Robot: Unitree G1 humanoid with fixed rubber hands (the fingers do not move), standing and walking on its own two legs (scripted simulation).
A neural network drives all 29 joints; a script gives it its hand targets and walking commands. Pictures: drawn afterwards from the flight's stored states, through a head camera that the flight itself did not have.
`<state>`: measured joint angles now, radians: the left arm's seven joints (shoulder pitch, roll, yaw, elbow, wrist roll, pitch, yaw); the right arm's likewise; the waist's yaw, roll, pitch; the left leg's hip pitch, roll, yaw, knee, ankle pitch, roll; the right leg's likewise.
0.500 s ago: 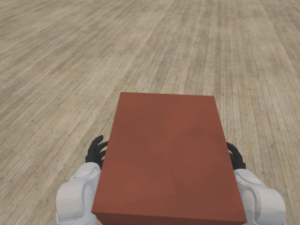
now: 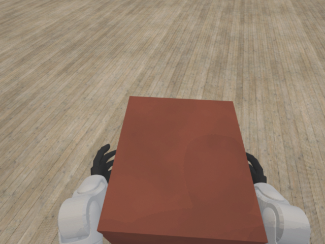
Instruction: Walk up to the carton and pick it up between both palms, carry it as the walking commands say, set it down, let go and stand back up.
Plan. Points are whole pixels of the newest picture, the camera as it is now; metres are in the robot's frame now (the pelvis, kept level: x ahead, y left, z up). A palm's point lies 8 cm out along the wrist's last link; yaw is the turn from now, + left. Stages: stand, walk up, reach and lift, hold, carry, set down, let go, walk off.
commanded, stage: carry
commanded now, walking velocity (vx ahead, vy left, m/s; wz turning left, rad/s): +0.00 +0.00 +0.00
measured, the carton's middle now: (175, 182) +0.27 +0.00 +0.03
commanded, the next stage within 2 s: none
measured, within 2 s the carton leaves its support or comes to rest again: neither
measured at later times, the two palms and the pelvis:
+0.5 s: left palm (109, 182) +0.24 +0.14 +0.09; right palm (268, 191) +0.23 -0.19 +0.08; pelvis -0.01 -0.02 +0.00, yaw +0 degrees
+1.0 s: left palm (94, 186) +0.24 +0.17 +0.08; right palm (252, 195) +0.22 -0.16 +0.08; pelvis -0.02 +0.01 +0.00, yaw -1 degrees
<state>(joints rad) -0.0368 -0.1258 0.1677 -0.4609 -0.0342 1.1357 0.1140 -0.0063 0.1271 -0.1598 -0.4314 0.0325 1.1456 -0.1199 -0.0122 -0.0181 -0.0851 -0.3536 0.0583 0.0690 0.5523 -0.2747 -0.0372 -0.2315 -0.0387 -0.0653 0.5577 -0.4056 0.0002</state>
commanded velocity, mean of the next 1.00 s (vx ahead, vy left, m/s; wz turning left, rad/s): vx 0.00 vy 0.00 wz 0.00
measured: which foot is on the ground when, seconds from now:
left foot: down 0.00-1.00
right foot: down 0.00-1.00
